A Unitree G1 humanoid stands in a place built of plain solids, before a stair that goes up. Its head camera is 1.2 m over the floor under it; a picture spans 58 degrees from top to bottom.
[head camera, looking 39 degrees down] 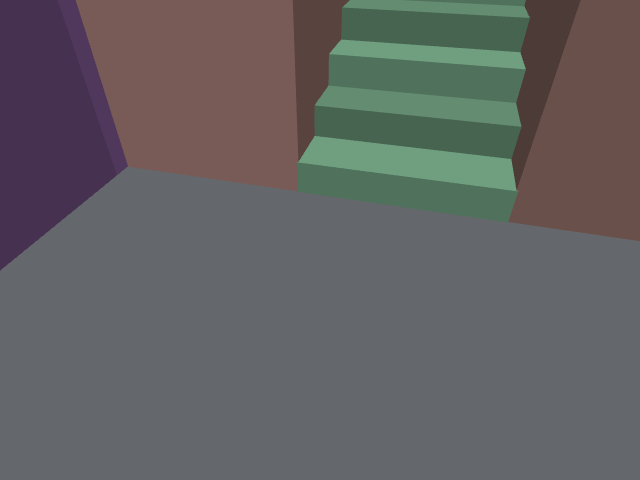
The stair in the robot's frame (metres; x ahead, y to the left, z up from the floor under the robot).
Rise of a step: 0.17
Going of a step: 0.30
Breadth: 1.02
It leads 15 degrees to the right of straight ahead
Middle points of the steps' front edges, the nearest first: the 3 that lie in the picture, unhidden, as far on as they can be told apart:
1.74 -0.38 0.17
2.03 -0.46 0.34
2.32 -0.53 0.51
